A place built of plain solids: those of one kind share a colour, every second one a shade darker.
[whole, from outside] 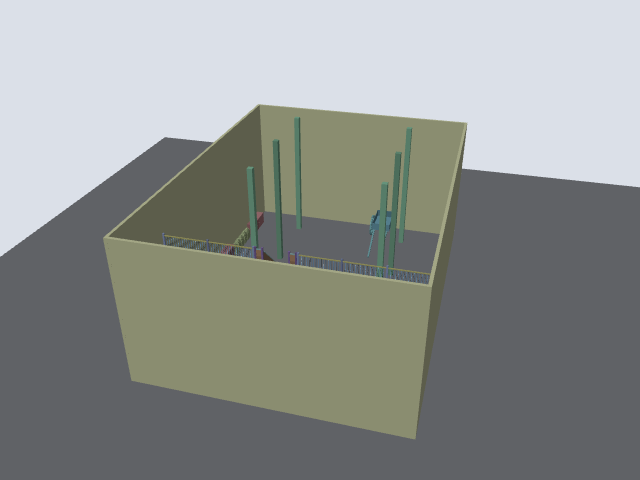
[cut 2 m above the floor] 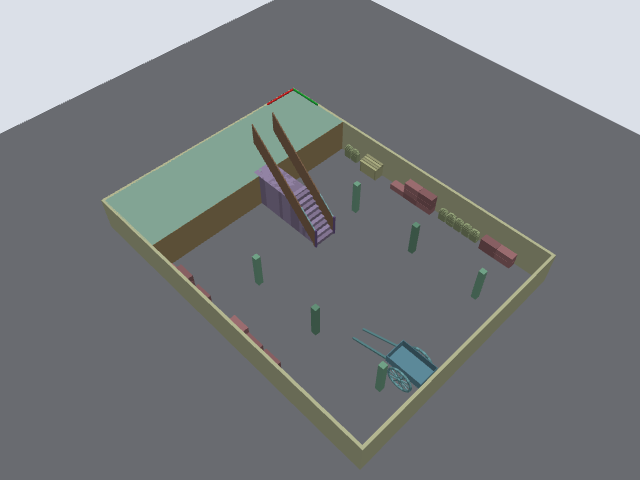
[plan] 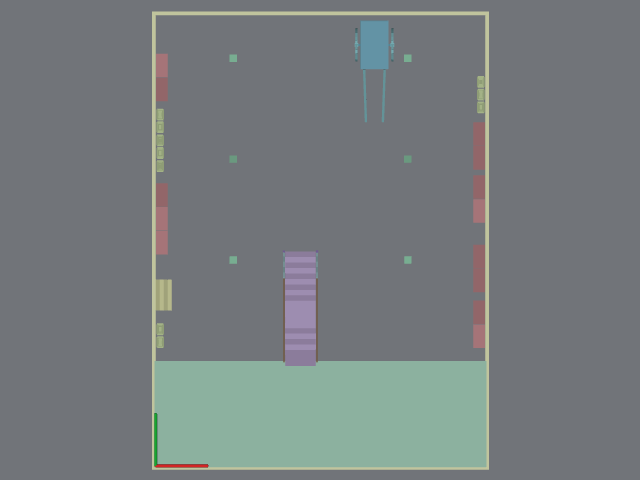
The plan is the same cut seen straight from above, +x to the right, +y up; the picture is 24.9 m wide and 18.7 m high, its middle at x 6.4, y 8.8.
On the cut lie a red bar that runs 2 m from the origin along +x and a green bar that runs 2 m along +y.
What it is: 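An aisled barn 12.8 x 17.6 m, 7.6 m high; a nave 6.8 m broad between two rows of posts 0.29 m square, 3.9 m apart, aisles 3.0 m broad; at the rear a loft 4.1 m deep at 4.47 m over closed bays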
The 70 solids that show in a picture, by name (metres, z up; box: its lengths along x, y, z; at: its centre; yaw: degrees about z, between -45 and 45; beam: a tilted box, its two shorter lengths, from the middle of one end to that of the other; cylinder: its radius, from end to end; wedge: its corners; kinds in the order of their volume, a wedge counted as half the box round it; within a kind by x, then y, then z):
{
 "loft_1": {"box": [12.94, 4.14, 4.52], "at": [6.42, 2.02, 2.21]},
 "wall_1": {"box": [0.15, 17.85, 7.66], "at": [-0.07, 8.78, 3.78]},
 "wall_2": {"box": [13.14, 0.15, 7.66], "at": [6.42, -0.07, 3.78]},
 "wall_3": {"box": [13.14, 0.15, 7.66], "at": [6.42, 17.62, 3.78]},
 "wall_4": {"box": [0.15, 17.85, 7.66], "at": [12.91, 8.78, 3.78]},
 "stair_1": {"box": [1.2, 0.62, 4.31], "at": [5.64, 3.99, 2.1]},
 "stair_2": {"box": [1.2, 0.62, 4.1], "at": [5.64, 4.2, 2.0]},
 "stair_3": {"box": [1.2, 0.62, 3.88], "at": [5.64, 4.42, 1.89]},
 "stair_4": {"box": [1.2, 0.62, 3.67], "at": [5.64, 4.63, 1.79]},
 "stair_5": {"box": [1.2, 0.62, 3.46], "at": [5.64, 4.84, 1.68]},
 "stair_6": {"box": [1.2, 0.62, 3.25], "at": [5.64, 5.06, 1.57]},
 "stair_7": {"box": [1.2, 0.62, 3.03], "at": [5.64, 5.27, 1.47]},
 "stair_8": {"box": [1.2, 0.62, 2.82], "at": [5.64, 5.48, 1.36]},
 "stair_9": {"box": [1.2, 0.62, 2.61], "at": [5.64, 5.7, 1.25]},
 "stair_10": {"box": [1.2, 0.62, 2.39], "at": [5.64, 5.91, 1.15]},
 "stair_11": {"box": [1.2, 0.62, 2.18], "at": [5.64, 6.12, 1.04]},
 "stair_12": {"box": [1.2, 0.62, 1.97], "at": [5.64, 6.33, 0.93]},
 "stair_13": {"box": [1.2, 0.62, 1.75], "at": [5.64, 6.55, 0.83]},
 "stair_14": {"box": [1.2, 0.62, 1.54], "at": [5.64, 6.76, 0.72]},
 "stair_15": {"box": [1.2, 0.62, 1.33], "at": [5.64, 6.97, 0.61]},
 "stair_16": {"box": [1.2, 0.62, 1.11], "at": [5.64, 7.19, 0.51]},
 "stair_17": {"box": [1.2, 0.62, 0.9], "at": [5.64, 7.4, 0.4]},
 "stair_18": {"box": [1.2, 0.62, 0.69], "at": [5.64, 7.61, 0.29]},
 "stair_19": {"box": [1.2, 0.62, 0.48], "at": [5.64, 7.83, 0.19]},
 "stair_20": {"box": [1.2, 0.62, 0.26], "at": [5.64, 8.04, 0.08]},
 "post_1": {"box": [0.29, 0.29, 7.66], "at": [3.02, 8.02, 3.78]},
 "post_2": {"box": [0.29, 0.29, 7.66], "at": [3.02, 11.95, 3.78]},
 "post_3": {"box": [0.29, 0.29, 7.66], "at": [3.02, 15.88, 3.78]},
 "post_4": {"box": [0.29, 0.29, 7.66], "at": [9.82, 8.02, 3.78]},
 "post_5": {"box": [0.29, 0.29, 7.66], "at": [9.82, 11.95, 3.78]},
 "post_6": {"box": [0.29, 0.29, 7.66], "at": [9.82, 15.88, 3.78]},
 "bales_1": {"box": [0.46, 0.92, 0.41], "at": [0.24, 8.7, 0.15]},
 "bales_2": {"box": [0.46, 0.92, 0.41], "at": [0.24, 9.63, 0.15]},
 "bales_3": {"box": [0.46, 0.92, 0.36], "at": [0.24, 9.63, 0.54]},
 "bales_4": {"box": [0.46, 0.92, 0.36], "at": [0.24, 9.63, 0.9]},
 "bales_5": {"box": [0.46, 0.92, 0.41], "at": [0.24, 10.56, 0.15]},
 "bales_6": {"box": [0.46, 0.92, 0.36], "at": [0.24, 10.56, 0.54]},
 "bales_7": {"box": [0.46, 0.92, 0.36], "at": [0.24, 10.56, 0.9]},
 "bales_8": {"box": [0.46, 0.92, 0.41], "at": [0.24, 14.67, 0.15]},
 "bales_9": {"box": [0.46, 0.92, 0.36], "at": [0.24, 14.67, 0.54]},
 "bales_10": {"box": [0.46, 0.92, 0.41], "at": [0.24, 15.6, 0.15]},
 "bales_11": {"box": [0.46, 0.92, 0.36], "at": [0.24, 15.6, 0.54]},
 "bales_12": {"box": [0.46, 0.92, 0.36], "at": [12.6, 5.05, 0.54]},
 "bales_13": {"box": [0.46, 0.92, 0.36], "at": [12.6, 5.98, 1.26]},
 "bales_14": {"box": [0.46, 0.92, 0.36], "at": [12.6, 7.22, 0.9]},
 "bales_15": {"box": [0.46, 0.92, 0.41], "at": [12.6, 8.15, 0.15]},
 "bales_16": {"box": [0.46, 0.92, 0.36], "at": [12.6, 9.93, 1.26]},
 "bales_17": {"box": [0.46, 0.92, 0.36], "at": [12.6, 10.86, 0.9]},
 "bales_18": {"box": [0.46, 0.92, 0.36], "at": [12.6, 12.0, 0.9]},
 "bales_19": {"box": [0.46, 0.92, 0.41], "at": [12.6, 12.93, 0.15]},
 "stair_guard_panel_1": {"wedge": [[4.96, 4.04, 4.29], [4.96, 4.04, 5.41], [4.96, 8.35, -0.02], [4.96, 8.35, 1.1], [5.02, 4.04, 4.29], [5.02, 4.04, 5.41], [5.02, 8.35, -0.02], [5.02, 8.35, 1.1]]},
 "stair_guard_panel_2": {"wedge": [[6.26, 4.04, 4.29], [6.26, 4.04, 5.41], [6.26, 8.35, -0.02], [6.26, 8.35, 1.1], [6.32, 4.04, 4.29], [6.32, 4.04, 5.41], [6.32, 8.35, -0.02], [6.32, 8.35, 1.1]]},
 "face_1": {"box": [5.04, 0.012, 4.49], "at": [2.52, 4.1, 2.2]},
 "face_2": {"box": [6.6, 0.012, 4.49], "at": [9.54, 4.1, 2.2]},
 "bin_1": {"box": [0.16, 1.21, 0.18], "at": [0.08, 6.66, 0.78]},
 "bin_2": {"box": [0.16, 1.21, 0.15], "at": [0.24, 6.66, 0.76]},
 "bin_3": {"box": [0.6, 1.17, 0.74], "at": [0.3, 6.66, 0.32]},
 "bin_4": {"box": [0.16, 1.21, 0.11], "at": [0.39, 6.66, 0.74]},
 "bin_5": {"box": [0.16, 1.21, 0.07], "at": [0.55, 6.66, 0.72]},
 "cart_rod_1": {"wedge": [[8.07, 15.43, 0.87], [8.07, 15.46, 0.79], [8.14, 13.38, 0.09], [8.14, 13.41, 0.0], [8.17, 15.44, 0.87], [8.17, 15.47, 0.79], [8.24, 13.39, 0.09], [8.24, 13.42, 0.0]]},
 "cart_rod_2": {"wedge": [[8.8, 13.39, 0.09], [8.8, 13.42, 0.0], [8.87, 15.44, 0.87], [8.87, 15.47, 0.79], [8.9, 13.38, 0.09], [8.9, 13.41, 0.0], [8.97, 15.43, 0.87], [8.97, 15.46, 0.79]]},
 "cart_1": {"box": [0.029, 1.9, 0.42], "at": [7.99, 16.4, 1.1]},
 "cart_2": {"box": [1.04, 0.028, 0.42], "at": [8.52, 15.46, 1.1]},
 "cart_3": {"box": [1.1, 1.9, 0.03], "at": [8.52, 16.4, 0.88]},
 "cart_4": {"box": [0.029, 1.9, 0.42], "at": [9.05, 16.4, 1.1]},
 "guard_rail_1": {"box": [2.26, 0.06, 0.044], "at": [1.18, 4.04, 5.45]},
 "guard_rail_2": {"box": [2.26, 0.06, 0.044], "at": [3.44, 4.04, 5.45]},
 "guard_rail_3": {"box": [2.03, 0.06, 0.044], "at": [7.72, 4.04, 5.45]},
 "guard_rail_4": {"box": [2.03, 0.06, 0.044], "at": [9.75, 4.04, 5.45]},
 "guard_rail_5": {"box": [2.03, 0.06, 0.044], "at": [11.78, 4.04, 5.45]}
}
